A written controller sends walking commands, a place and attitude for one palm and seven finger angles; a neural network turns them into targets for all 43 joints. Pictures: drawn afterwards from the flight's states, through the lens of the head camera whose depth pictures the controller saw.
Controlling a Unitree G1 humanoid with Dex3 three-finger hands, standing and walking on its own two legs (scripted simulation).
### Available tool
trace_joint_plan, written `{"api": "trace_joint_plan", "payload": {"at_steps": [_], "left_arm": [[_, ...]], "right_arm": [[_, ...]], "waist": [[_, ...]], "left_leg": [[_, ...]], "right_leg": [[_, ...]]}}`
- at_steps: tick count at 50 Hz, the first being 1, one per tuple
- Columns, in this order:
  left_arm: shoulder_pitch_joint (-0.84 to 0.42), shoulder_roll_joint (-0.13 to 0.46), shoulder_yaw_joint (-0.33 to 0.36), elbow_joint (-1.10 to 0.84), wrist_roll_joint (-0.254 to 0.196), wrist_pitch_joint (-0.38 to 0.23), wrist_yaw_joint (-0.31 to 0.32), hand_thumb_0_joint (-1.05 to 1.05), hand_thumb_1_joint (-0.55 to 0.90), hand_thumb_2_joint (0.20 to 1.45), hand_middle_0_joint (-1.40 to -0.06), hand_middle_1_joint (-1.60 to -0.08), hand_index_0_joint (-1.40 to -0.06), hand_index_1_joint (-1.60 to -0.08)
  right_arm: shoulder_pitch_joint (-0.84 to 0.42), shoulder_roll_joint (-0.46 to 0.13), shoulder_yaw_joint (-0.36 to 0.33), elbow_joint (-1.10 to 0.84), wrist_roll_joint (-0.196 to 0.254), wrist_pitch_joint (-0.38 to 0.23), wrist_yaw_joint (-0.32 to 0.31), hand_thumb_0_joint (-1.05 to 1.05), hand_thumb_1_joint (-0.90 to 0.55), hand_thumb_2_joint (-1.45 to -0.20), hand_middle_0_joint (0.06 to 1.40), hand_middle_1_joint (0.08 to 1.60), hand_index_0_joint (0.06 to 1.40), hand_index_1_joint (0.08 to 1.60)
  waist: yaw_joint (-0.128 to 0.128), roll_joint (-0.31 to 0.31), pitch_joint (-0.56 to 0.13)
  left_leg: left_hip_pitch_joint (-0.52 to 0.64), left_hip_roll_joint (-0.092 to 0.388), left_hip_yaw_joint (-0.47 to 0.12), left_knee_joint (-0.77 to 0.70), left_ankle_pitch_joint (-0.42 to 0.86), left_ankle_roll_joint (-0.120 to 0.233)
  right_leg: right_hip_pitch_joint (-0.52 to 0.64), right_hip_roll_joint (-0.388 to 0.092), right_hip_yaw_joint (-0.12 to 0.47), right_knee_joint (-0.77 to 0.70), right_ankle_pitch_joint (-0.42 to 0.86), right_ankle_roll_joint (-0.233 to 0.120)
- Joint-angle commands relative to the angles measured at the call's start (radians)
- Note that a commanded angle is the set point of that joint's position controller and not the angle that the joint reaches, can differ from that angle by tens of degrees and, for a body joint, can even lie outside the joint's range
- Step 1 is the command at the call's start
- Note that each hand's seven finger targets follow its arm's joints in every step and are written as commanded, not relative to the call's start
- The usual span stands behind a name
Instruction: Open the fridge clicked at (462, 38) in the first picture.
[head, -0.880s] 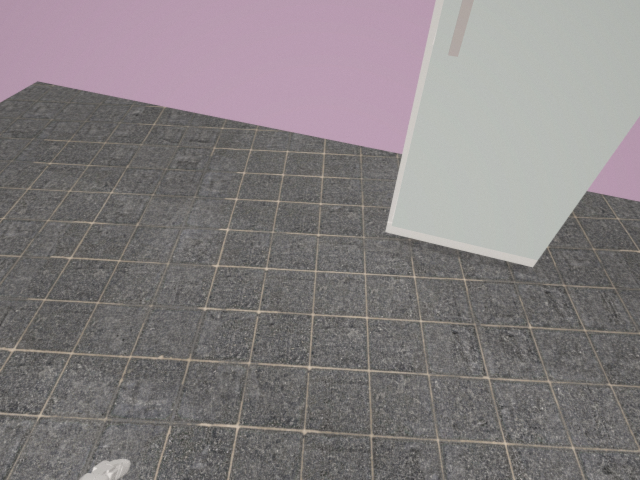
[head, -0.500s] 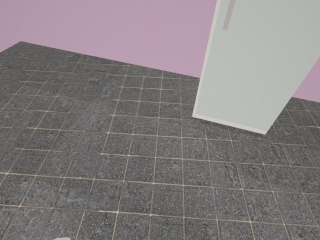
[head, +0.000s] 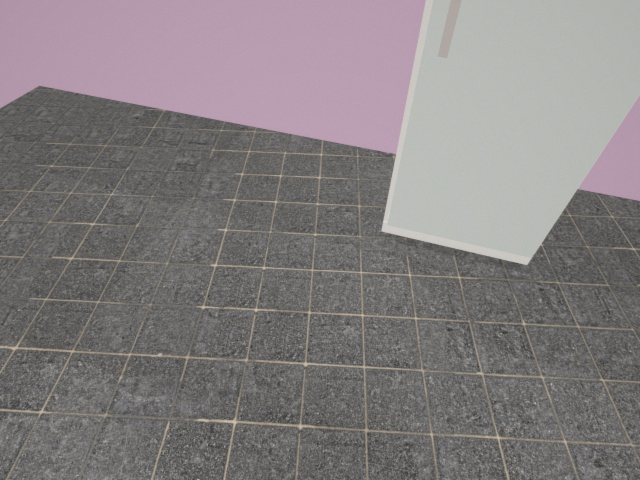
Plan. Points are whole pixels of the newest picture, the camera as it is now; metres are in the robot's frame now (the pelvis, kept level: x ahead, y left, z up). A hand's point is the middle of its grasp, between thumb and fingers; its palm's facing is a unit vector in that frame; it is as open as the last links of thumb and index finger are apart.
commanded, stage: look at it before walking up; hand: left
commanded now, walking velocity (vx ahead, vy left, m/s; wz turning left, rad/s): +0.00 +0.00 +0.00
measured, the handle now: out of the picture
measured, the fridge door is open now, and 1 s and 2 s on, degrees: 0 0 0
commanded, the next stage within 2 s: walk to a spot facing it in 0.56 s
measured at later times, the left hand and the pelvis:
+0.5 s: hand out of the picture +0.08 +0.24 -0.15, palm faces -0.03 -0.94 -0.33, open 7.4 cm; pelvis +0.00 +0.00 +0.00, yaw +0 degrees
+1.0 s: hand out of the picture +0.07 +0.20 -0.17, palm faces -0.12 -0.96 -0.24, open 7.4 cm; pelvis +0.02 -0.01 -0.01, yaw -9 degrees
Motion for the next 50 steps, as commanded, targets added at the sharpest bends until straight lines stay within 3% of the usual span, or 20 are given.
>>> {"api": "trace_joint_plan", "payload": {"at_steps": [1, 15, 22, 27, 34, 35, 38, 40, 42, 43, 44, 45, 46, 47, 48, 50], "left_arm": [[-0.043, 0.208, 0.038, -0.062, 0.002, -0.023, 0.018, 0.000, 0.900, 0.900, -0.200, -0.300, -0.200, -0.300], [-0.039, 0.207, 0.039, -0.055, 0.002, -0.028, 0.019, 0.000, 0.900, 0.900, -0.200, -0.300, -0.200, -0.300], [-0.037, 0.207, 0.039, -0.054, 0.003, -0.026, 0.018, 0.000, 0.900, 0.900, -0.200, -0.300, -0.200, -0.300], [-0.034, 0.208, 0.039, -0.053, 0.002, -0.028, 0.019, 0.000, 0.900, 0.900, -0.200, -0.300, -0.200, -0.300], [-0.041, 0.211, 0.040, -0.055, 0.003, -0.025, 0.017, 0.000, 0.900, 0.900, -0.200, -0.300, -0.200, -0.300], [-0.040, 0.199, 0.042, -0.060, 0.003, -0.019, 0.017, 0.000, 0.900, 0.900, -0.200, -0.300, -0.200, -0.300], [0.018, 0.102, 0.029, -0.064, 0.003, 0.016, 0.021, 0.000, 0.900, 0.900, -0.200, -0.300, -0.200, -0.300], [0.045, 0.105, 0.037, -0.078, 0.007, 0.027, 0.013, 0.000, 0.900, 0.900, -0.200, -0.300, -0.200, -0.300], [0.055, 0.107, 0.047, -0.108, 0.013, 0.036, -0.001, 0.000, 0.900, 0.900, -0.200, -0.300, -0.200, -0.300], [0.055, 0.101, 0.053, -0.125, 0.016, 0.038, -0.008, 0.000, 0.900, 0.900, -0.200, -0.300, -0.200, -0.300], [0.061, 0.089, 0.057, -0.140, 0.017, 0.038, -0.013, 0.000, 0.900, 0.900, -0.200, -0.300, -0.200, -0.300], [0.072, 0.070, 0.060, -0.151, 0.016, 0.034, -0.018, 0.000, 0.900, 0.900, -0.200, -0.300, -0.200, -0.300], [0.068, 0.052, 0.064, -0.165, 0.015, 0.029, -0.023, 0.000, 0.900, 0.900, -0.200, -0.300, -0.200, -0.300], [0.048, 0.043, 0.068, -0.182, 0.017, 0.027, -0.029, 0.000, 0.900, 0.900, -0.200, -0.300, -0.200, -0.300], [0.038, 0.031, 0.071, -0.194, 0.018, 0.023, -0.035, 0.000, 0.900, 0.900, -0.200, -0.300, -0.200, -0.300], [0.055, -0.004, 0.072, -0.198, 0.015, 0.009, -0.041, 0.000, 0.900, 0.900, -0.200, -0.300, -0.200, -0.300]], "right_arm": [[-0.053, -0.207, -0.042, -0.065, 0.001, -0.029, -0.011, 0.000, -0.900, -0.900, 0.200, 0.300, 0.200, 0.300], [-0.056, -0.203, -0.043, -0.060, 0.002, -0.030, -0.013, 0.000, -0.900, -0.900, 0.200, 0.300, 0.200, 0.300], [-0.059, -0.206, -0.041, -0.061, 0.003, -0.029, -0.013, 0.000, -0.900, -0.900, 0.200, 0.300, 0.200, 0.300], [-0.057, -0.206, -0.041, -0.060, 0.003, -0.031, -0.014, 0.000, -0.900, -0.900, 0.200, 0.300, 0.200, 0.300], [-0.060, -0.208, -0.043, -0.059, 0.003, -0.029, -0.015, 0.000, -0.900, -0.900, 0.200, 0.300, 0.200, 0.300], [-0.049, -0.198, -0.043, -0.060, 0.001, -0.028, -0.018, 0.000, -0.900, -0.900, 0.200, 0.300, 0.200, 0.300], [0.016, -0.085, -0.029, -0.066, 0.000, -0.005, -0.024, 0.000, -0.900, -0.900, 0.200, 0.300, 0.200, 0.300], [0.033, -0.098, -0.037, -0.081, -0.005, 0.005, -0.024, 0.000, -0.900, -0.900, 0.200, 0.300, 0.200, 0.300], [0.043, -0.119, -0.051, -0.105, -0.011, 0.009, -0.019, 0.000, -0.900, -0.900, 0.200, 0.300, 0.200, 0.300], [0.050, -0.133, -0.058, -0.115, -0.013, 0.009, -0.018, 0.000, -0.900, -0.900, 0.200, 0.300, 0.200, 0.300], [0.057, -0.148, -0.067, -0.124, -0.015, 0.007, -0.017, 0.000, -0.900, -0.900, 0.200, 0.300, 0.200, 0.300], [0.067, -0.169, -0.077, -0.130, -0.012, 0.002, -0.017, 0.000, -0.900, -0.900, 0.200, 0.300, 0.200, 0.300], [0.064, -0.190, -0.088, -0.141, -0.006, -0.007, -0.017, 0.000, -0.900, -0.900, 0.200, 0.300, 0.200, 0.300], [0.069, -0.179, -0.091, -0.147, -0.008, -0.017, -0.018, 0.000, -0.900, -0.900, 0.200, 0.300, 0.200, 0.300], [0.087, -0.167, -0.092, -0.144, -0.011, -0.025, -0.019, 0.000, -0.900, -0.900, 0.200, 0.300, 0.200, 0.300], [0.083, -0.139, -0.092, -0.145, -0.015, -0.030, -0.020, 0.000, -0.900, -0.900, 0.200, 0.300, 0.200, 0.300]], "waist": [[0.008, -0.010, -0.058], [0.007, -0.008, -0.067], [0.007, -0.002, -0.055], [0.008, 0.004, -0.081], [0.008, -0.001, -0.052], [0.005, -0.001, -0.053], [0.001, -0.008, -0.037], [0.003, -0.019, -0.043], [0.005, 0.004, -0.007], [0.002, 0.027, 0.023], [0.000, 0.071, 0.052], [-0.005, 0.144, 0.048], [-0.002, 0.204, 0.035], [-0.009, 0.194, 0.039], [-0.013, 0.178, 0.039], [0.001, 0.158, 0.037]], "left_leg": [[0.001, 0.105, -0.092, -0.074, 0.072, 0.041], [0.022, 0.108, -0.080, -0.071, 0.121, 0.036], [0.022, 0.110, -0.081, -0.081, 0.107, 0.035], [0.038, 0.112, -0.080, -0.074, 0.140, 0.035], [0.037, 0.114, -0.073, -0.082, 0.117, 0.032], [0.042, 0.117, -0.064, -0.067, 0.127, 0.031], [0.026, 0.121, -0.013, -0.011, 0.109, 0.011], [0.016, 0.126, -0.005, -0.005, -0.065, 0.014], [-0.012, 0.143, -0.037, -0.038, -0.307, 0.034], [-0.026, 0.162, -0.064, -0.066, -0.406, 0.047], [-0.025, 0.197, -0.109, -0.104, -0.484, 0.068], [-0.022, 0.268, -0.179, -0.166, -0.531, 0.106], [-0.030, 0.354, -0.230, -0.214, -0.513, 0.149], [0.013, 0.382, -0.225, -0.228, -0.418, 0.176], [0.059, 0.384, -0.186, -0.203, -0.329, 0.180], [0.039, 0.357, -0.065, -0.119, -0.167, 0.148]], "right_leg": [[0.006, -0.116, 0.113, -0.091, 0.042, -0.031], [0.022, -0.123, 0.115, -0.092, 0.129, -0.033], [0.015, -0.120, 0.114, -0.099, 0.104, -0.031], [0.036, -0.123, 0.110, -0.093, 0.151, -0.032], [0.016, -0.116, 0.120, -0.102, 0.132, -0.033], [0.006, -0.114, 0.127, -0.088, 0.159, -0.034], [-0.045, -0.109, 0.145, -0.035, 0.204, -0.022], [-0.079, -0.089, 0.166, -0.033, 0.022, -0.028], [-0.154, -0.052, 0.178, -0.024, -0.260, -0.036], [-0.209, -0.026, 0.167, 0.007, -0.340, -0.035], [-0.266, 0.008, 0.141, 0.069, -0.364, -0.029], [-0.284, 0.043, 0.072, 0.208, -0.311, -0.017], [-0.281, 0.035, -0.002, 0.373, -0.249, -0.005], [-0.339, 0.003, -0.009, 0.449, -0.283, 0.002], [-0.377, -0.025, -0.004, 0.447, -0.286, 0.004], [-0.297, -0.052, -0.040, 0.353, -0.286, 0.004]]}}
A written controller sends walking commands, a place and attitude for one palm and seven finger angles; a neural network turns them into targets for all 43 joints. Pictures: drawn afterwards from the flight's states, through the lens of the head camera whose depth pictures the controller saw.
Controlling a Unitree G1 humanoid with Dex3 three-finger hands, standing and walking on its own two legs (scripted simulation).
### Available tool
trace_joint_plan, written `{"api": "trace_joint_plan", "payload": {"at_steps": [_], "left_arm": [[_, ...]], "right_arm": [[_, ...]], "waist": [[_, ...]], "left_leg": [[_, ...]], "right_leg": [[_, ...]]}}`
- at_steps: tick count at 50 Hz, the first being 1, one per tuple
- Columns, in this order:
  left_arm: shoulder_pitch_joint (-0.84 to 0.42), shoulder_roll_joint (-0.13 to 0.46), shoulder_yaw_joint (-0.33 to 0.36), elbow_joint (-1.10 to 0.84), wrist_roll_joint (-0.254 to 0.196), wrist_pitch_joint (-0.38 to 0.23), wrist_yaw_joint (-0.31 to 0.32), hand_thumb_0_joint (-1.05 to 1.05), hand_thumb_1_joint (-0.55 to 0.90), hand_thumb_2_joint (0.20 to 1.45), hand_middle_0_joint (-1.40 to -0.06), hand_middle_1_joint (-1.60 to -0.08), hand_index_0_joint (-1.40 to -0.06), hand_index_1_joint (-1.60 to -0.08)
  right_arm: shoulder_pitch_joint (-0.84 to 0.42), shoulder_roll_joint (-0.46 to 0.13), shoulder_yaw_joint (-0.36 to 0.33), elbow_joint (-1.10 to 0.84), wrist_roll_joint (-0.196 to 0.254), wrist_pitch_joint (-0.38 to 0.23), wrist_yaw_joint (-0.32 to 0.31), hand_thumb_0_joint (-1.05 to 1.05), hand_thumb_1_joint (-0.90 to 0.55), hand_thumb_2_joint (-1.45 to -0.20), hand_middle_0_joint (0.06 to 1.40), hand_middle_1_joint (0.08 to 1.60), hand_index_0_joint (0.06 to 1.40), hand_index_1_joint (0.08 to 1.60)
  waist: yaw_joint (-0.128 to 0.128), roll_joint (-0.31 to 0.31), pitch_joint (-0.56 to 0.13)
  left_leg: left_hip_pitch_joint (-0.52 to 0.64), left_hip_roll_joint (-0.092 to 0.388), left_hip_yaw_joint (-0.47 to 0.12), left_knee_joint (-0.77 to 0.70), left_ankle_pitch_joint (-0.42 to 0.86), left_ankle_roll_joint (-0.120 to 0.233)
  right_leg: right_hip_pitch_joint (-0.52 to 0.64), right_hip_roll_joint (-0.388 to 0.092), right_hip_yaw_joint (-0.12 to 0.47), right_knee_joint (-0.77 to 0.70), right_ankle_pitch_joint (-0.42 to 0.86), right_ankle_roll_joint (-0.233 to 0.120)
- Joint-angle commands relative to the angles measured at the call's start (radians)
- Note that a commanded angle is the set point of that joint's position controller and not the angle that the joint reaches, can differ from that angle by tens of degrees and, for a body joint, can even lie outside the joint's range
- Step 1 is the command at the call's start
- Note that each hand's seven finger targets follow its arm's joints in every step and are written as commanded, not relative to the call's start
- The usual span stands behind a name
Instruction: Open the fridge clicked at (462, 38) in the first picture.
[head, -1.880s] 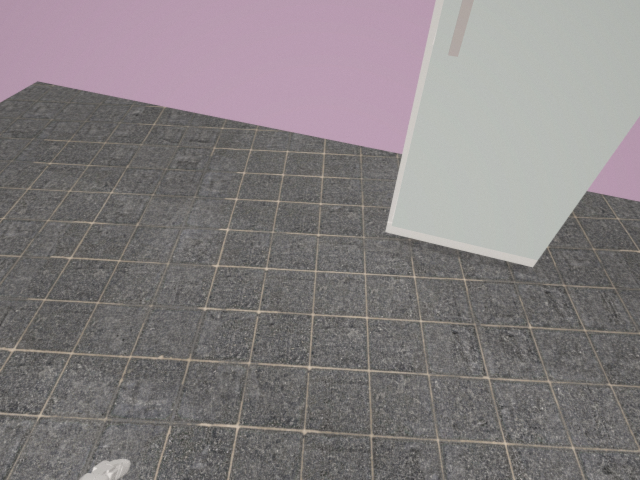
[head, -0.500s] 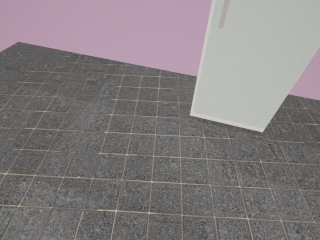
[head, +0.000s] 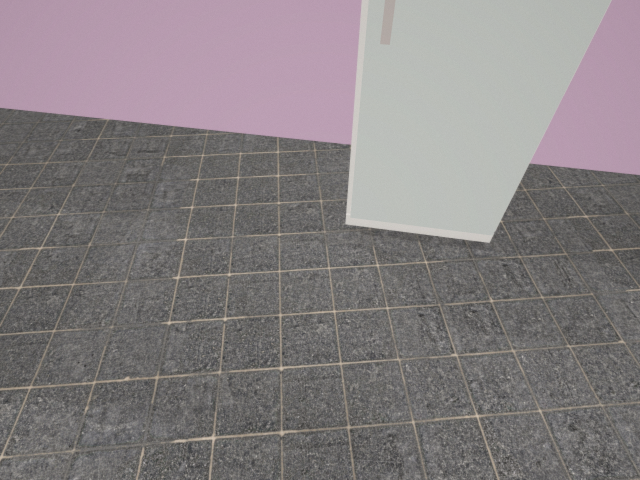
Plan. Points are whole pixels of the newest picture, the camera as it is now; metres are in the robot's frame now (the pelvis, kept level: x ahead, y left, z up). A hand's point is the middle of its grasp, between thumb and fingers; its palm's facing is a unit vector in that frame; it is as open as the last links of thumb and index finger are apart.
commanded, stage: walk to a spot facing it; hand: left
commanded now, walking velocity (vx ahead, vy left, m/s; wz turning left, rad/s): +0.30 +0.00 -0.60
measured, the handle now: out of the picture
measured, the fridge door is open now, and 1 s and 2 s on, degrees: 0 0 0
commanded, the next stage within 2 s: none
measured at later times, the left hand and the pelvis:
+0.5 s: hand out of the picture +0.14 +0.17 -0.16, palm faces -0.12 -0.97 -0.19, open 7.4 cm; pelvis +0.16 -0.01 +0.00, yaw -14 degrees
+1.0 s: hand (305, 258) +0.56 +0.08 -0.16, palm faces -0.55 -0.81 -0.19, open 7.4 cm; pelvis +0.34 -0.02 +0.00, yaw -33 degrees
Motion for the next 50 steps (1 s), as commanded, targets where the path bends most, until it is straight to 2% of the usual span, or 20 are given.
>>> {"api": "trace_joint_plan", "payload": {"at_steps": [1, 3, 4, 5, 6, 11, 15, 23, 25, 26, 27, 28, 29, 30, 32, 34, 36, 42, 47, 50], "left_arm": [[-0.048, 0.075, 0.032, -0.118, 0.000, -0.051, -0.005, 0.000, 0.900, 0.900, -0.200, -0.300, -0.200, -0.300], [0.156, 0.096, 0.045, -0.048, 0.003, -0.068, 0.002, 0.000, 0.900, 0.900, -0.200, -0.300, -0.200, -0.300], [0.268, 0.228, 0.071, -0.019, 0.015, -0.088, 0.023, 0.000, 0.900, 0.900, -0.200, -0.300, -0.200, -0.300], [0.339, 0.250, 0.074, -0.011, -0.007, -0.091, 0.043, 0.000, 0.900, 0.900, -0.200, -0.300, -0.200, -0.300], [0.307, 0.228, 0.072, -0.021, -0.010, -0.093, 0.053, 0.000, 0.900, 0.900, -0.200, -0.300, -0.200, -0.300], [0.152, 0.116, 0.045, -0.053, 0.000, -0.117, 0.050, 0.000, 0.900, 0.900, -0.200, -0.300, -0.200, -0.300], [0.181, 0.107, 0.044, -0.033, -0.003, -0.128, 0.050, 0.000, 0.900, 0.900, -0.200, -0.300, -0.200, -0.300], [0.204, 0.106, 0.049, -0.016, 0.008, -0.121, 0.065, 0.000, 0.900, 0.900, -0.200, -0.300, -0.200, -0.300], [0.171, 0.117, 0.057, -0.025, 0.007, -0.118, 0.066, 0.000, 0.900, 0.900, -0.200, -0.300, -0.200, -0.300], [0.141, 0.122, 0.060, -0.030, 0.003, -0.117, 0.065, 0.000, 0.900, 0.900, -0.200, -0.300, -0.200, -0.300], [0.126, 0.100, 0.065, -0.042, -0.005, -0.119, 0.061, 0.000, 0.900, 0.900, -0.200, -0.300, -0.200, -0.300], [0.162, 0.047, 0.065, -0.056, -0.021, -0.115, 0.046, 0.000, 0.900, 0.900, -0.200, -0.300, -0.200, -0.300], [0.155, 0.028, 0.057, -0.075, -0.019, -0.120, 0.040, 0.000, 0.900, 0.900, -0.200, -0.300, -0.200, -0.300], [0.114, 0.056, 0.066, -0.077, -0.009, -0.114, 0.041, 0.000, 0.900, 0.900, -0.200, -0.300, -0.200, -0.300], [0.043, 0.036, 0.065, -0.082, 0.007, -0.096, 0.022, 0.000, 0.900, 0.900, -0.200, -0.300, -0.200, -0.300], [0.061, 0.006, 0.063, -0.076, 0.014, -0.067, 0.007, 0.000, 0.900, 0.900, -0.200, -0.300, -0.200, -0.300], [0.071, -0.017, 0.061, -0.075, 0.010, -0.046, 0.006, 0.000, 0.900, 0.900, -0.200, -0.300, -0.200, -0.300], [-0.058, -0.026, 0.055, -0.126, 0.013, -0.018, 0.001, 0.000, 0.900, 0.900, -0.200, -0.300, -0.200, -0.300], [-0.212, -0.022, 0.043, -0.174, 0.009, -0.019, 0.003, 0.000, 0.900, 0.900, -0.200, -0.300, -0.200, -0.300], [-0.209, -0.007, 0.045, -0.185, 0.006, -0.028, 0.009, 0.000, 0.900, 0.900, -0.200, -0.300, -0.200, -0.300]], "right_arm": [[-0.020, -0.219, -0.066, -0.070, -0.005, -0.037, -0.015, 0.000, -0.900, -0.900, 0.200, 0.300, 0.200, 0.300], [-0.032, -0.176, -0.059, -0.078, -0.001, -0.035, -0.010, 0.000, -0.900, -0.900, 0.200, 0.300, 0.200, 0.300], [-0.046, -0.087, -0.039, -0.127, 0.011, -0.035, 0.000, 0.000, -0.900, -0.900, 0.200, 0.300, 0.200, 0.300], [-0.154, -0.096, -0.034, -0.187, 0.000, -0.048, 0.004, 0.000, -0.900, -0.900, 0.200, 0.300, 0.200, 0.300], [-0.176, -0.110, -0.043, -0.193, 0.000, -0.052, 0.005, 0.000, -0.900, -0.900, 0.200, 0.300, 0.200, 0.300], [-0.102, -0.058, -0.049, -0.139, -0.004, -0.042, 0.015, 0.000, -0.900, -0.900, 0.200, 0.300, 0.200, 0.300], [-0.105, -0.036, -0.052, -0.155, -0.001, -0.034, 0.022, 0.000, -0.900, -0.900, 0.200, 0.300, 0.200, 0.300], [-0.249, -0.007, -0.042, -0.231, 0.007, -0.061, 0.026, 0.000, -0.900, -0.900, 0.200, 0.300, 0.200, 0.300], [-0.186, -0.024, -0.046, -0.219, 0.010, -0.070, 0.017, 0.000, -0.900, -0.900, 0.200, 0.300, 0.200, 0.300], [-0.065, -0.047, -0.054, -0.179, 0.007, -0.076, 0.006, 0.000, -0.900, -0.900, 0.200, 0.300, 0.200, 0.300], [0.105, -0.108, -0.068, -0.131, 0.002, -0.080, -0.011, 0.000, -0.900, -0.900, 0.200, 0.300, 0.200, 0.300], [0.254, -0.240, -0.100, -0.096, -0.013, -0.084, -0.020, 0.000, -0.900, -0.900, 0.200, 0.300, 0.200, 0.300], [0.296, -0.260, -0.093, -0.085, -0.005, -0.075, -0.019, 0.000, -0.900, -0.900, 0.200, 0.300, 0.200, 0.300], [0.202, -0.207, -0.080, -0.111, -0.001, -0.067, -0.015, 0.000, -0.900, -0.900, 0.200, 0.300, 0.200, 0.300], [0.064, -0.090, -0.052, -0.136, -0.001, -0.079, -0.017, 0.000, -0.900, -0.900, 0.200, 0.300, 0.200, 0.300], [0.039, -0.032, -0.033, -0.126, -0.001, -0.089, -0.021, 0.000, -0.900, -0.900, 0.200, 0.300, 0.200, 0.300], [0.057, -0.025, -0.033, -0.108, 0.003, -0.096, -0.029, 0.000, -0.900, -0.900, 0.200, 0.300, 0.200, 0.300], [0.127, -0.045, -0.037, -0.075, 0.003, -0.084, -0.034, 0.000, -0.900, -0.900, 0.200, 0.300, 0.200, 0.300], [0.181, -0.076, -0.050, -0.052, -0.007, -0.062, -0.030, 0.000, -0.900, -0.900, 0.200, 0.300, 0.200, 0.300], [0.179, -0.107, -0.062, -0.055, -0.007, -0.049, -0.028, 0.000, -0.900, -0.900, 0.200, 0.300, 0.200, 0.300]], "waist": [[-0.002, 0.139, 0.036], [0.086, -0.020, -0.019], [0.120, -0.391, -0.024], [0.148, -0.343, 0.003], [0.121, -0.175, 0.035], [0.010, -0.039, 0.063], [0.003, -0.085, 0.037], [0.050, -0.142, 0.040], [0.016, -0.144, 0.017], [-0.044, -0.114, -0.028], [-0.111, -0.047, -0.120], [-0.150, 0.237, -0.266], [-0.135, 0.319, -0.288], [-0.105, 0.176, -0.173], [-0.048, 0.150, 0.009], [-0.001, 0.155, 0.059], [0.013, 0.127, 0.030], [-0.006, 0.123, 0.019], [-0.060, 0.138, 0.053], [-0.050, 0.148, 0.017]], "left_leg": [[-0.001, 0.264, -0.139, -0.160, -0.019, 0.139], [-0.171, 0.157, 0.002, 0.187, -0.056, 0.057], [-0.505, 0.017, 0.094, 0.547, -0.273, -0.012], [-0.624, -0.012, -0.034, 0.687, -0.295, -0.009], [-0.647, 0.035, -0.098, 0.710, -0.210, -0.003], [-0.503, 0.062, -0.098, 0.628, 0.033, -0.028], [-0.535, 0.048, -0.088, 0.562, 0.139, -0.044], [-0.434, 0.002, -0.050, 0.232, 0.096, -0.022], [-0.252, -0.024, -0.044, 0.120, 0.080, -0.004], [-0.063, -0.042, -0.036, 0.025, 0.129, 0.007], [0.215, 0.011, -0.081, -0.016, 0.175, 0.022], [0.458, 0.314, -0.428, -0.040, 0.201, 0.102], [0.440, 0.467, -0.640, -0.174, 0.191, 0.168], [0.264, 0.467, -0.606, -0.241, 0.012, 0.191], [0.028, 0.373, -0.418, -0.282, -0.031, 0.147], [-0.080, 0.284, -0.195, -0.264, 0.203, 0.098], [-0.076, 0.264, -0.077, -0.234, 0.417, 0.107], [0.056, 0.250, 0.055, -0.195, 0.637, 0.117], [0.107, 0.270, 0.112, -0.131, 0.698, 0.131], [0.161, 0.297, 0.134, -0.044, 0.800, 0.123]], "right_leg": [[-0.042, -0.059, -0.071, -0.064, -0.021, 0.008], [0.272, -0.030, -0.071, -0.314, 0.136, -0.013], [0.438, -0.299, 0.410, -0.495, 0.049, -0.115], [0.410, -0.407, 0.665, -0.578, 0.160, -0.198], [0.413, -0.409, 0.588, -0.554, 0.179, -0.233], [0.187, -0.268, 0.362, -0.552, 0.266, -0.200], [0.233, -0.210, 0.281, -0.548, 0.358, -0.178], [0.308, -0.202, 0.286, -0.458, 0.601, -0.161], [0.251, -0.197, 0.294, -0.379, 0.702, -0.149], [0.176, -0.157, 0.259, -0.262, 0.727, -0.124], [0.048, -0.097, 0.220, -0.079, 0.641, -0.092], [-0.160, 0.047, 0.074, 0.254, 0.180, -0.034], [-0.282, 0.060, 0.067, 0.498, -0.133, -0.016], [-0.286, -0.015, 0.089, 0.576, -0.093, -0.023], [-0.311, -0.085, 0.047, 0.607, 0.057, -0.005], [-0.248, -0.104, 0.014, 0.544, 0.131, 0.011], [-0.230, -0.107, -0.007, 0.528, 0.172, 0.026], [-0.320, -0.114, -0.058, 0.350, 0.271, 0.054], [-0.251, -0.091, -0.118, 0.081, 0.215, 0.040], [-0.170, -0.061, -0.138, -0.028, 0.158, 0.011]]}}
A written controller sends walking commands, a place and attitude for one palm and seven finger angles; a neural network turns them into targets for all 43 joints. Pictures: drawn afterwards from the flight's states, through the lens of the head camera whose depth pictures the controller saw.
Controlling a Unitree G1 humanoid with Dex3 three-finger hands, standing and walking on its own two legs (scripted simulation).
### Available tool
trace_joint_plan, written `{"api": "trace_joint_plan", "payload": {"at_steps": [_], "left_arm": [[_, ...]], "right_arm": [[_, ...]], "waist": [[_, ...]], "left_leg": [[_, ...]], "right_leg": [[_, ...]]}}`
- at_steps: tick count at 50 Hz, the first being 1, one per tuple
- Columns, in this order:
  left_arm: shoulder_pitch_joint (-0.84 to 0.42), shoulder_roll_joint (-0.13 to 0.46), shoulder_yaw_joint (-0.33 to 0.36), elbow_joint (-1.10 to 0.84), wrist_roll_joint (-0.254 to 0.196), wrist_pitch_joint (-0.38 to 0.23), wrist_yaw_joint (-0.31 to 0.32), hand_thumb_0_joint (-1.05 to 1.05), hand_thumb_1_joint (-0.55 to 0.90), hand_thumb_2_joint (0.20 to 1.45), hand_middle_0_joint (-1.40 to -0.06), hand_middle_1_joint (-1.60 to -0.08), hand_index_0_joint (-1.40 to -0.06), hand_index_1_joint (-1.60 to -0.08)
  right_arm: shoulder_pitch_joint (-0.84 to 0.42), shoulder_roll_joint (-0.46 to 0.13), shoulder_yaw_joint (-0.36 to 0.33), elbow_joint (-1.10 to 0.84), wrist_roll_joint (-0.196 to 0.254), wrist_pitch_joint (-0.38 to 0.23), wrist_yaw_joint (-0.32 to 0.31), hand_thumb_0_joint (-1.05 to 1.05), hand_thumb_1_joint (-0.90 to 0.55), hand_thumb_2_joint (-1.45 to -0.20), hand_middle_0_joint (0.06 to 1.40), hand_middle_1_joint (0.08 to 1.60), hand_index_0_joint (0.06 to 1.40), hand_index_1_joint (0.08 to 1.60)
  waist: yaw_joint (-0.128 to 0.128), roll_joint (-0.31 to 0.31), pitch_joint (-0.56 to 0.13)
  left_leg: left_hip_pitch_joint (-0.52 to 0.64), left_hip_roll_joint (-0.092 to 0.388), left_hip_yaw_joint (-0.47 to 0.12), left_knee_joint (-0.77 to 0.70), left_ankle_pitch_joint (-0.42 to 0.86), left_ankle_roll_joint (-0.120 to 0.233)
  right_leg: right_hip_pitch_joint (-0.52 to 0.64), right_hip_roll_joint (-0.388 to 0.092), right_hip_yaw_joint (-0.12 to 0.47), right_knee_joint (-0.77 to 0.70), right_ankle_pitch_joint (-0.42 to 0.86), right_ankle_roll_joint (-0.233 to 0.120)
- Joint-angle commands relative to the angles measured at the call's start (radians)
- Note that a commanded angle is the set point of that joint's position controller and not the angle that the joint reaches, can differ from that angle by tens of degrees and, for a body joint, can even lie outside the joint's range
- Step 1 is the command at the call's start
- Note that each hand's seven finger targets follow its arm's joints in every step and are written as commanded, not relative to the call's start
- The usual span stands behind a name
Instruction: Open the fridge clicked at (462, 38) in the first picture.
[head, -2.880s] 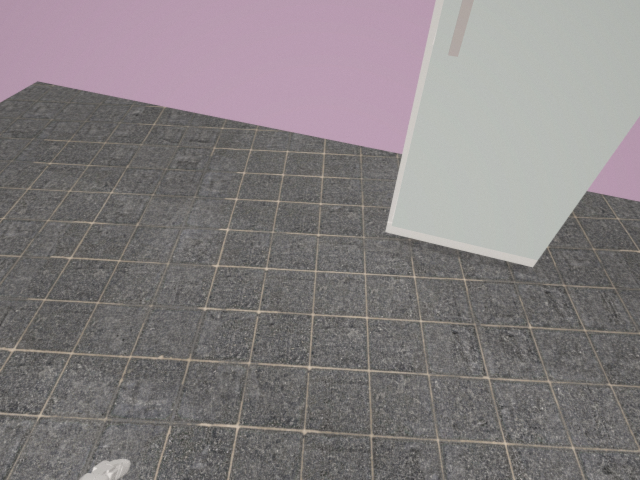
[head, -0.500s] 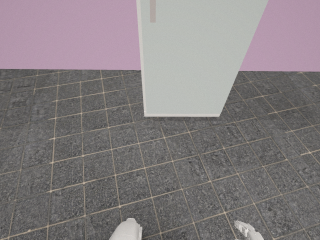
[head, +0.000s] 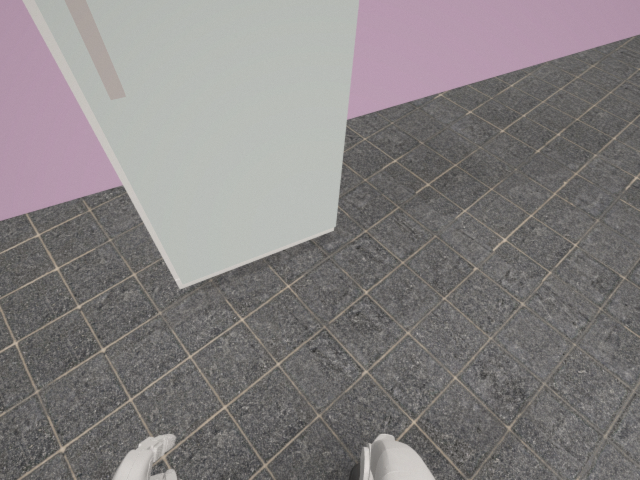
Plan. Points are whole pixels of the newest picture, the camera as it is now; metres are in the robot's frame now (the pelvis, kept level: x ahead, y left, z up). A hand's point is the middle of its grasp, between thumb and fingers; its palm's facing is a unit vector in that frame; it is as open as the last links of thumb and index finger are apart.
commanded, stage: walk to a spot facing it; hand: left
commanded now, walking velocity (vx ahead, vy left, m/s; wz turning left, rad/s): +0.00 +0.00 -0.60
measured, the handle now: out of the picture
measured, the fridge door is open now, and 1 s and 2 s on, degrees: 0 0 0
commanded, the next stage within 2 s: none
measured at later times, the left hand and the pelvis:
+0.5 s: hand (188, 431) +0.21 +0.20 -0.17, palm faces -0.18 -0.96 -0.22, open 7.4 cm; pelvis +0.09 +0.02 -0.01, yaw -15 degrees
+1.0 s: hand (236, 377) +0.28 +0.13 -0.16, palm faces -0.55 -0.80 -0.24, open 7.4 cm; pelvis +0.08 +0.02 +0.00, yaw -36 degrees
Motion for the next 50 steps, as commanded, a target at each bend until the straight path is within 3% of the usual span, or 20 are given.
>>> {"api": "trace_joint_plan", "payload": {"at_steps": [1, 3, 4, 5, 6, 7, 10, 12, 15, 21, 24, 25, 26, 27, 28, 30, 33, 44, 48, 50], "left_arm": [[0.007, 0.042, -0.007, -0.077, 0.001, -0.032, 0.009, 0.000, 0.900, 0.900, -0.200, -0.300, -0.200, -0.300], [0.197, 0.119, 0.013, -0.029, 0.006, -0.060, 0.018, 0.000, 0.900, 0.900, -0.200, -0.300, -0.200, -0.300], [0.288, 0.245, 0.037, -0.010, 0.005, -0.077, 0.033, 0.000, 0.900, 0.900, -0.200, -0.300, -0.200, -0.300], [0.339, 0.304, 0.051, 0.009, -0.026, -0.068, 0.051, 0.000, 0.900, 0.900, -0.200, -0.300, -0.200, -0.300], [0.301, 0.261, 0.043, -0.002, -0.031, -0.057, 0.064, 0.000, 0.900, 0.900, -0.200, -0.300, -0.200, -0.300], [0.239, 0.226, 0.035, -0.023, -0.027, -0.056, 0.069, 0.000, 0.900, 0.900, -0.200, -0.300, -0.200, -0.300], [0.088, 0.166, 0.011, -0.056, -0.022, -0.053, 0.070, 0.000, 0.900, 0.900, -0.200, -0.300, -0.200, -0.300], [0.049, 0.166, 0.013, -0.064, -0.012, -0.057, 0.069, 0.000, 0.900, 0.900, -0.200, -0.300, -0.200, -0.300], [0.072, 0.166, 0.015, -0.057, -0.010, -0.054, 0.060, 0.000, 0.900, 0.900, -0.200, -0.300, -0.200, -0.300], [0.111, 0.183, 0.032, -0.065, -0.001, -0.039, 0.057, 0.000, 0.900, 0.900, -0.200, -0.300, -0.200, -0.300], [0.086, 0.184, 0.034, -0.080, -0.010, -0.026, 0.055, 0.000, 0.900, 0.900, -0.200, -0.300, -0.200, -0.300], [0.068, 0.161, 0.029, -0.090, -0.017, -0.023, 0.054, 0.000, 0.900, 0.900, -0.200, -0.300, -0.200, -0.300], [0.094, 0.094, 0.019, -0.110, -0.026, -0.019, 0.048, 0.000, 0.900, 0.900, -0.200, -0.300, -0.200, -0.300], [0.110, 0.085, 0.014, -0.117, -0.017, -0.021, 0.041, 0.000, 0.900, 0.900, -0.200, -0.300, -0.200, -0.300], [0.123, 0.125, 0.024, -0.092, -0.004, -0.014, 0.040, 0.000, 0.900, 0.900, -0.200, -0.300, -0.200, -0.300], [0.153, 0.143, 0.046, -0.062, 0.003, -0.002, 0.026, 0.000, 0.900, 0.900, -0.200, -0.300, -0.200, -0.300], [0.166, 0.105, 0.034, -0.053, -0.003, 0.003, 0.014, 0.000, 0.900, 0.900, -0.200, -0.300, -0.200, -0.300], [0.029, 0.055, 0.006, -0.084, -0.011, 0.002, 0.010, 0.000, 0.900, 0.900, -0.200, -0.300, -0.200, -0.300], [0.072, 0.062, 0.005, -0.077, -0.012, -0.013, 0.017, 0.000, 0.900, 0.900, -0.200, -0.300, -0.200, -0.300], [0.175, 0.133, 0.018, -0.048, -0.006, -0.034, 0.028, 0.000, 0.900, 0.900, -0.200, -0.300, -0.200, -0.300]], "right_arm": [[0.025, -0.175, -0.045, -0.063, 0.002, -0.010, 0.002, 0.000, -0.900, -0.900, 0.200, 0.300, 0.200, 0.300], [0.004, -0.186, -0.045, -0.092, 0.014, -0.005, 0.012, 0.000, -0.900, -0.900, 0.200, 0.300, 0.200, 0.300], [0.039, -0.120, -0.030, -0.127, 0.025, -0.001, 0.022, 0.000, -0.900, -0.900, 0.200, 0.300, 0.200, 0.300], [-0.028, -0.111, -0.022, -0.163, 0.027, 0.002, 0.005, 0.000, -0.900, -0.900, 0.200, 0.300, 0.200, 0.300], [-0.075, -0.122, -0.028, -0.172, 0.026, 0.010, -0.006, 0.000, -0.900, -0.900, 0.200, 0.300, 0.200, 0.300], [-0.100, -0.101, -0.020, -0.175, 0.022, 0.013, 0.001, 0.000, -0.900, -0.900, 0.200, 0.300, 0.200, 0.300], [-0.111, -0.098, -0.024, -0.150, 0.008, 0.049, 0.001, 0.000, -0.900, -0.900, 0.200, 0.300, 0.200, 0.300], [-0.062, -0.081, -0.024, -0.134, 0.006, 0.062, 0.002, 0.000, -0.900, -0.900, 0.200, 0.300, 0.200, 0.300], [-0.105, -0.084, -0.028, -0.153, 0.005, 0.064, 0.005, 0.000, -0.900, -0.900, 0.200, 0.300, 0.200, 0.300], [-0.218, -0.081, -0.025, -0.217, 0.019, 0.042, 0.004, 0.000, -0.900, -0.900, 0.200, 0.300, 0.200, 0.300], [-0.167, -0.098, -0.030, -0.210, 0.024, 0.032, -0.005, 0.000, -0.900, -0.900, 0.200, 0.300, 0.200, 0.300], [-0.115, -0.128, -0.035, -0.199, 0.022, 0.023, -0.009, 0.000, -0.900, -0.900, 0.200, 0.300, 0.200, 0.300], [-0.097, -0.218, -0.051, -0.203, 0.013, 0.015, -0.009, 0.000, -0.900, -0.900, 0.200, 0.300, 0.200, 0.300], [-0.107, -0.279, -0.058, -0.220, 0.009, 0.022, -0.005, 0.000, -0.900, -0.900, 0.200, 0.300, 0.200, 0.300], [-0.151, -0.242, -0.048, -0.230, 0.002, 0.027, -0.006, 0.000, -0.900, -0.900, 0.200, 0.300, 0.200, 0.300], [-0.272, -0.174, -0.028, -0.267, 0.002, 0.021, -0.012, 0.000, -0.900, -0.900, 0.200, 0.300, 0.200, 0.300], [-0.234, -0.157, -0.026, -0.252, 0.004, 0.015, -0.010, 0.000, -0.900, -0.900, 0.200, 0.300, 0.200, 0.300], [-0.068, -0.195, -0.063, -0.169, -0.001, 0.025, 0.005, 0.000, -0.900, -0.900, 0.200, 0.300, 0.200, 0.300], [-0.104, -0.214, -0.075, -0.168, -0.002, 0.030, 0.015, 0.000, -0.900, -0.900, 0.200, 0.300, 0.200, 0.300], [-0.088, -0.189, -0.070, -0.170, 0.009, 0.034, 0.023, 0.000, -0.900, -0.900, 0.200, 0.300, 0.200, 0.300]], "waist": [[0.032, 0.164, -0.086], [0.139, 0.073, -0.213], [0.154, -0.209, -0.352], [0.174, -0.242, -0.423], [0.158, -0.123, -0.348], [0.140, -0.156, -0.306], [0.050, -0.033, -0.158], [0.016, -0.048, -0.158], [0.027, -0.099, -0.147], [0.069, -0.153, -0.181], [0.038, -0.156, -0.201], [0.007, -0.096, -0.222], [0.007, 0.189, -0.248], [0.019, 0.340, -0.209], [0.027, 0.231, -0.166], [0.082, 0.220, -0.090], [0.078, 0.188, -0.100], [-0.005, 0.229, -0.119], [0.027, 0.242, -0.139], [0.087, 0.053, -0.203]], "left_leg": [[0.078, 0.273, -0.095, 0.044, 0.938, 0.081], [-0.086, 0.244, -0.063, 0.403, 0.821, 0.003], [-0.434, 0.069, -0.053, 0.711, 0.003, -0.075], [-0.538, -0.010, -0.209, 0.916, -0.293, -0.089], [-0.549, 0.036, -0.324, 0.925, -0.221, -0.076], [-0.568, 0.060, -0.336, 0.888, -0.143, -0.078], [-0.450, 0.064, -0.338, 0.772, -0.033, -0.091], [-0.406, 0.047, -0.325, 0.698, -0.003, -0.098], [-0.415, 0.020, -0.325, 0.625, 0.035, -0.100], [-0.321, -0.040, -0.311, 0.318, -0.021, -0.087], [-0.156, -0.068, -0.299, 0.082, 0.090, -0.071], [-0.013, -0.021, -0.327, -0.063, 0.176, -0.055], [0.111, 0.218, -0.561, -0.177, 0.281, 0.011], [0.080, 0.408, -0.699, -0.186, 0.482, 0.107], [-0.033, 0.399, -0.655, -0.187, 0.434, 0.135], [-0.142, 0.272, -0.487, -0.204, 0.356, 0.096], [-0.077, 0.206, -0.336, -0.159, 0.483, 0.085], [0.048, 0.284, -0.219, -0.107, 0.580, 0.124], [-0.004, 0.306, -0.165, -0.019, 0.541, 0.083], [-0.162, 0.249, -0.091, 0.243, 0.388, -0.023]], "right_leg": [[0.121, 0.050, -0.042, -0.156, -0.072, -0.033], [0.485, 0.024, 0.013, -0.358, 0.147, -0.073], [0.811, -0.271, 0.428, -0.350, 0.652, -0.201], [0.844, -0.389, 0.567, -0.349, 1.061, -0.315], [0.779, -0.354, 0.449, -0.352, 1.018, -0.314], [0.715, -0.290, 0.410, -0.368, 0.892, -0.275], [0.376, -0.199, 0.308, -0.458, 0.623, -0.213], [0.303, -0.160, 0.267, -0.471, 0.541, -0.200], [0.282, -0.123, 0.303, -0.489, 0.405, -0.197], [0.330, -0.119, 0.407, -0.417, 0.459, -0.204], [0.271, -0.086, 0.439, -0.353, 0.427, -0.153], [0.193, -0.036, 0.400, -0.282, 0.341, -0.106], [0.025, 0.098, 0.280, -0.108, -0.015, -0.037], [-0.076, 0.132, 0.150, 0.133, -0.391, 0.014], [-0.046, 0.087, 0.195, 0.283, -0.363, 0.023], [-0.028, 0.067, 0.177, 0.399, -0.230, 0.038], [-0.039, 0.051, 0.134, 0.440, -0.151, 0.055], [0.068, 0.007, 0.016, 0.025, -0.229, 0.050], [0.205, 0.028, -0.006, -0.181, -0.166, 0.012], [0.480, -0.020, 0.066, -0.440, 0.098, -0.031]]}}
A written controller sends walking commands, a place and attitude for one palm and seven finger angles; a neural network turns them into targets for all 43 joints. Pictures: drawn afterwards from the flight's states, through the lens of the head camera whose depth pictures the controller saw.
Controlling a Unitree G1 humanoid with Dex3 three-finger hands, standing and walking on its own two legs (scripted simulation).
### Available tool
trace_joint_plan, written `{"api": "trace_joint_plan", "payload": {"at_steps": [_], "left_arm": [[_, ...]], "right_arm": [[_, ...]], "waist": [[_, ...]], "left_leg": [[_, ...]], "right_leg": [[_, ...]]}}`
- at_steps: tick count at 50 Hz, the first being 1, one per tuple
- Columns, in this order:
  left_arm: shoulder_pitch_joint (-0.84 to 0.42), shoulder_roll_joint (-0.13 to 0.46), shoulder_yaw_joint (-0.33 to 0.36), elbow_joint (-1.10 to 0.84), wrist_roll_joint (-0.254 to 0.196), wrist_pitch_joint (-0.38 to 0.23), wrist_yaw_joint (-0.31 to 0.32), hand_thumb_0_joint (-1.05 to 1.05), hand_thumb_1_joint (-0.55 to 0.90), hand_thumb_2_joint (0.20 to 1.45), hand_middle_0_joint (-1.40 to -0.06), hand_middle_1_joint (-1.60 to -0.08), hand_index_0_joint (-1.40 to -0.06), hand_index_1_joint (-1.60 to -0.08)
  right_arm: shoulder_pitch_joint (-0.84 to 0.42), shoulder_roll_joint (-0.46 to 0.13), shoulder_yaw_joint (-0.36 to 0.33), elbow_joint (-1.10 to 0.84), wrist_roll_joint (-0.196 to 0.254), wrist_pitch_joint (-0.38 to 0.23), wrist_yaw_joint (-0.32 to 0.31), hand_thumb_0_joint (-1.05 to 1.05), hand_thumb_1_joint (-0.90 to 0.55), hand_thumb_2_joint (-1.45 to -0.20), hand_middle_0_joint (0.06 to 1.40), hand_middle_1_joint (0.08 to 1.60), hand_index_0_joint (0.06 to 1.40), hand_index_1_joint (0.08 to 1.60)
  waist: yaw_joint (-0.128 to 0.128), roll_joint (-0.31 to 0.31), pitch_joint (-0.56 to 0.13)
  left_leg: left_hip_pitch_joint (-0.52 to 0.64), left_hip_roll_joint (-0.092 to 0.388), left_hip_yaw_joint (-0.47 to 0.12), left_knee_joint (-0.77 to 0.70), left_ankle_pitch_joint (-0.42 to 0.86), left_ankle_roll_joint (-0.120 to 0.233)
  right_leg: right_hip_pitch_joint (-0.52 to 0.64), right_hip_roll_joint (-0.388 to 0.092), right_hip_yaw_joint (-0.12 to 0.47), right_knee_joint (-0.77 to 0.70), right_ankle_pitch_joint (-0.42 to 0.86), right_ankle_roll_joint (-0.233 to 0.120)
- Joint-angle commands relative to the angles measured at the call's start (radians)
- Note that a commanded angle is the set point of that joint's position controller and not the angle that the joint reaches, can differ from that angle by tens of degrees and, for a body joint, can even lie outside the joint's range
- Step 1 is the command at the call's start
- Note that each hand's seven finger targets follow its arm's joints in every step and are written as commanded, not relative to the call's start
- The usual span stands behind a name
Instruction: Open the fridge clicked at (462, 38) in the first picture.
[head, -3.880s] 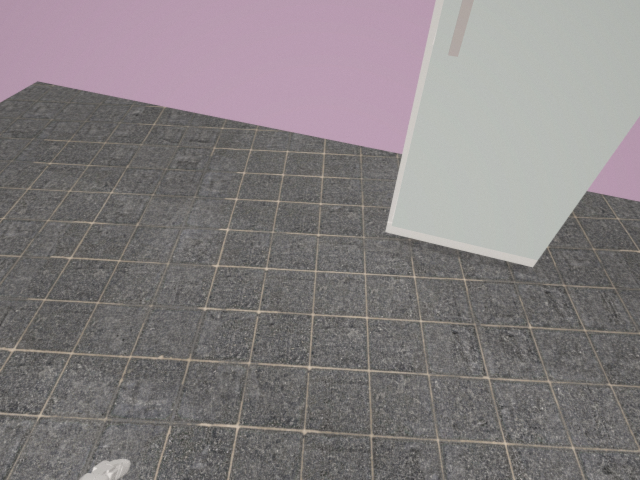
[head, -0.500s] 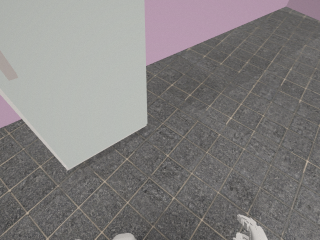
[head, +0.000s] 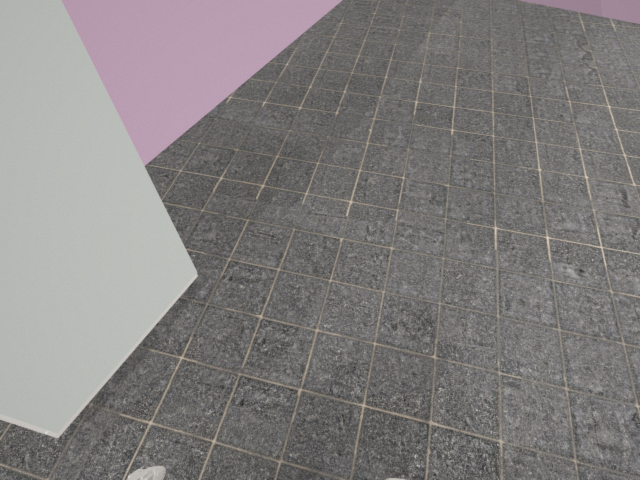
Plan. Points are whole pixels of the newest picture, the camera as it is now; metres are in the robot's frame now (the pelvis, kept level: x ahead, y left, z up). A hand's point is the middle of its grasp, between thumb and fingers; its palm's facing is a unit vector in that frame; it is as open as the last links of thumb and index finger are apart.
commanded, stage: walk to a spot facing it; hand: left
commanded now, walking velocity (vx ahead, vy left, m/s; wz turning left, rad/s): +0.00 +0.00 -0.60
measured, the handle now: out of the picture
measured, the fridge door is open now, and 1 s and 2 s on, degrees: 0 0 0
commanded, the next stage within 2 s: turn to face it in 1.06 s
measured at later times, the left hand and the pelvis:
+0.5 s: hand out of the picture +0.11 +0.15 -0.15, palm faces -0.18 -0.96 -0.22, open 7.4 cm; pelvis +0.01 -0.03 +0.01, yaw -15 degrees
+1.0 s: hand (234, 405) +0.24 +0.15 -0.16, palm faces -0.51 -0.83 -0.21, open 7.4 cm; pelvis +0.07 +0.00 +0.01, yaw -35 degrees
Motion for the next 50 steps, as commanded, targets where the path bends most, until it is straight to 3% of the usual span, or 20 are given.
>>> {"api": "trace_joint_plan", "payload": {"at_steps": [1, 2, 3, 4, 5, 7, 11, 14, 20, 26, 29, 30, 31, 32, 33, 34, 35, 38, 42, 50], "left_arm": [[0.159, 0.259, 0.042, -0.037, 0.017, -0.068, 0.037, 0.000, 0.900, 0.900, -0.200, -0.300, -0.200, -0.300], [0.194, 0.301, 0.053, -0.033, -0.002, -0.056, 0.050, 0.000, 0.900, 0.900, -0.200, -0.300, -0.200, -0.300], [0.168, 0.263, 0.047, -0.039, -0.005, -0.053, 0.056, 0.000, 0.900, 0.900, -0.200, -0.300, -0.200, -0.300], [0.112, 0.237, 0.045, -0.050, -0.005, -0.056, 0.060, 0.000, 0.900, 0.900, -0.200, -0.300, -0.200, -0.300], [0.068, 0.202, 0.032, -0.059, -0.008, -0.057, 0.058, 0.000, 0.900, 0.900, -0.200, -0.300, -0.200, -0.300], [0.020, 0.160, 0.016, -0.075, -0.010, -0.064, 0.056, 0.000, 0.900, 0.900, -0.200, -0.300, -0.200, -0.300], [0.037, 0.171, 0.016, -0.069, -0.009, -0.072, 0.053, 0.000, 0.900, 0.900, -0.200, -0.300, -0.200, -0.300], [0.071, 0.179, 0.017, -0.061, -0.008, -0.069, 0.047, 0.000, 0.900, 0.900, -0.200, -0.300, -0.200, -0.300], [0.108, 0.181, 0.022, -0.052, -0.003, -0.070, 0.040, 0.000, 0.900, 0.900, -0.200, -0.300, -0.200, -0.300], [0.129, 0.194, 0.029, -0.040, 0.004, -0.072, 0.039, 0.000, 0.900, 0.900, -0.200, -0.300, -0.200, -0.300], [0.081, 0.194, 0.030, -0.048, -0.001, -0.062, 0.038, 0.000, 0.900, 0.900, -0.200, -0.300, -0.200, -0.300], [0.052, 0.184, 0.027, -0.054, -0.006, -0.058, 0.037, 0.000, 0.900, 0.900, -0.200, -0.300, -0.200, -0.300], [0.054, 0.132, 0.016, -0.064, -0.011, -0.056, 0.035, 0.000, 0.900, 0.900, -0.200, -0.300, -0.200, -0.300], [0.077, 0.082, 0.007, -0.078, -0.018, -0.055, 0.023, 0.000, 0.900, 0.900, -0.200, -0.300, -0.200, -0.300], [0.063, 0.123, 0.018, -0.076, -0.002, -0.053, 0.021, 0.000, 0.900, 0.900, -0.200, -0.300, -0.200, -0.300], [0.100, 0.146, 0.031, -0.051, 0.008, -0.045, 0.017, 0.000, 0.900, 0.900, -0.200, -0.300, -0.200, -0.300], [0.116, 0.137, 0.038, -0.027, 0.016, -0.036, 0.010, 0.000, 0.900, 0.900, -0.200, -0.300, -0.200, -0.300], [0.121, 0.100, 0.031, -0.015, 0.014, -0.028, -0.002, 0.000, 0.900, 0.900, -0.200, -0.300, -0.200, -0.300], [0.096, 0.070, 0.018, -0.020, 0.007, -0.021, 0.003, 0.000, 0.900, 0.900, -0.200, -0.300, -0.200, -0.300], [-0.083, 0.043, -0.001, -0.076, 0.007, -0.024, 0.000, 0.000, 0.900, 0.900, -0.200, -0.300, -0.200, -0.300]], "right_arm": [[0.002, -0.080, -0.023, -0.112, 0.012, -0.015, 0.010, 0.000, -0.900, -0.900, 0.200, 0.300, 0.200, 0.300], [-0.066, -0.086, -0.013, -0.145, 0.011, -0.002, -0.001, 0.000, -0.900, -0.900, 0.200, 0.300, 0.200, 0.300], [-0.070, -0.089, -0.015, -0.137, 0.012, 0.005, -0.007, 0.000, -0.900, -0.900, 0.200, 0.300, 0.200, 0.300], [-0.076, -0.088, -0.015, -0.128, 0.011, 0.006, -0.009, 0.000, -0.900, -0.900, 0.200, 0.300, 0.200, 0.300], [-0.084, -0.108, -0.022, -0.112, 0.007, 0.009, -0.009, 0.000, -0.900, -0.900, 0.200, 0.300, 0.200, 0.300], [-0.056, -0.110, -0.024, -0.080, 0.003, 0.012, -0.006, 0.000, -0.900, -0.900, 0.200, 0.300, 0.200, 0.300], [-0.046, -0.108, -0.021, -0.064, 0.004, 0.016, -0.010, 0.000, -0.900, -0.900, 0.200, 0.300, 0.200, 0.300], [-0.101, -0.109, -0.021, -0.083, 0.004, 0.017, -0.013, 0.000, -0.900, -0.900, 0.200, 0.300, 0.200, 0.300], [-0.183, -0.125, -0.019, -0.125, 0.000, 0.005, -0.004, 0.000, -0.900, -0.900, 0.200, 0.300, 0.200, 0.300], [-0.214, -0.109, -0.014, -0.156, 0.013, -0.021, -0.004, 0.000, -0.900, -0.900, 0.200, 0.300, 0.200, 0.300], [-0.127, -0.100, -0.010, -0.134, 0.019, -0.030, -0.014, 0.000, -0.900, -0.900, 0.200, 0.300, 0.200, 0.300], [-0.058, -0.110, -0.009, -0.112, 0.020, -0.036, -0.021, 0.000, -0.900, -0.900, 0.200, 0.300, 0.200, 0.300], [0.002, -0.162, -0.017, -0.094, 0.019, -0.043, -0.029, 0.000, -0.900, -0.900, 0.200, 0.300, 0.200, 0.300], [0.024, -0.263, -0.037, -0.103, 0.007, -0.041, -0.029, 0.000, -0.900, -0.900, 0.200, 0.300, 0.200, 0.300], [0.010, -0.278, -0.036, -0.118, 0.008, -0.031, -0.028, 0.000, -0.900, -0.900, 0.200, 0.300, 0.200, 0.300], [-0.066, -0.218, -0.020, -0.138, 0.003, -0.026, -0.023, 0.000, -0.900, -0.900, 0.200, 0.300, 0.200, 0.300], [-0.125, -0.181, -0.011, -0.146, 0.002, -0.031, -0.025, 0.000, -0.900, -0.900, 0.200, 0.300, 0.200, 0.300], [-0.094, -0.139, 0.005, -0.133, 0.004, -0.041, -0.030, 0.000, -0.900, -0.900, 0.200, 0.300, 0.200, 0.300], [0.011, -0.138, -0.003, -0.093, 0.010, -0.049, -0.034, 0.000, -0.900, -0.900, 0.200, 0.300, 0.200, 0.300], [0.082, -0.154, -0.029, -0.038, 0.000, -0.037, -0.022, 0.000, -0.900, -0.900, 0.200, 0.300, 0.200, 0.300]], "waist": [[0.101, -0.342, -0.203], [0.128, -0.330, -0.211], [0.102, -0.241, -0.180], [0.084, -0.300, -0.160], [0.067, -0.258, -0.120], [0.033, -0.161, -0.112], [0.030, -0.123, -0.134], [0.049, -0.115, -0.118], [0.076, -0.131, -0.103], [0.093, -0.150, -0.104], [0.046, -0.147, -0.115], [0.010, -0.124, -0.133], [-0.013, 0.024, -0.167], [-0.021, 0.302, -0.173], [-0.020, 0.229, -0.111], [0.025, 0.135, -0.066], [0.053, 0.141, -0.024], [0.056, 0.140, -0.003], [0.033, 0.145, -0.067], [-0.021, 0.180, -0.043]], "left_leg": [[-0.335, 0.000, -0.078, 0.378, -0.230, -0.044], [-0.394, -0.049, -0.227, 0.533, -0.340, -0.044], [-0.410, -0.035, -0.305, 0.592, -0.270, -0.036], [-0.431, -0.035, -0.323, 0.606, -0.215, -0.037], [-0.420, -0.038, -0.336, 0.627, -0.142, -0.046], [-0.376, -0.042, -0.332, 0.603, -0.038, -0.061], [-0.363, -0.066, -0.340, 0.546, -0.008, -0.076], [-0.374, -0.083, -0.352, 0.518, -0.013, -0.078], [-0.370, -0.102, -0.360, 0.409, -0.036, -0.069], [-0.239, -0.159, -0.360, 0.182, -0.122, -0.035], [-0.033, -0.197, -0.348, -0.044, -0.036, -0.015], [0.120, -0.185, -0.343, -0.174, 0.055, -0.006], [0.287, -0.049, -0.447, -0.277, 0.048, 0.017], [0.367, 0.219, -0.741, -0.361, -0.008, 0.101], [0.226, 0.317, -0.775, -0.380, -0.015, 0.174], [0.090, 0.262, -0.677, -0.396, -0.075, 0.171], [0.036, 0.189, -0.588, -0.403, -0.052, 0.134], [0.047, 0.098, -0.379, -0.337, 0.306, 0.096], [0.204, 0.102, -0.281, -0.241, 0.698, 0.113], [0.229, 0.147, -0.188, -0.180, 0.719, 0.147]], "right_leg": [[0.414, -0.301, 0.437, -0.387, 0.565, -0.149], [0.361, -0.379, 0.493, -0.360, 0.777, -0.237], [0.335, -0.339, 0.408, -0.353, 0.733, -0.249], [0.307, -0.281, 0.399, -0.361, 0.693, -0.218], [0.266, -0.238, 0.367, -0.360, 0.672, -0.198], [0.224, -0.181, 0.289, -0.353, 0.698, -0.178], [0.252, -0.163, 0.302, -0.353, 0.695, -0.188], [0.237, -0.160, 0.367, -0.364, 0.640, -0.201], [0.234, -0.152, 0.509, -0.436, 0.256, -0.231], [0.205, -0.152, 0.603, -0.426, 0.215, -0.250], [0.097, -0.088, 0.580, -0.361, 0.264, -0.198], [0.010, -0.042, 0.541, -0.298, 0.245, -0.155], [-0.129, 0.060, 0.443, -0.174, 0.120, -0.103], [-0.321, 0.169, 0.262, 0.070, -0.197, -0.041], [-0.317, 0.094, 0.184, 0.245, -0.217, -0.018], [-0.255, 0.055, 0.182, 0.321, -0.141, -0.010], [-0.247, 0.056, 0.161, 0.377, -0.080, 0.000], [-0.247, 0.033, 0.120, 0.463, 0.022, 0.019], [-0.283, 0.019, 0.085, 0.446, 0.034, 0.036], [-0.199, -0.004, -0.003, 0.115, 0.010, 0.018]]}}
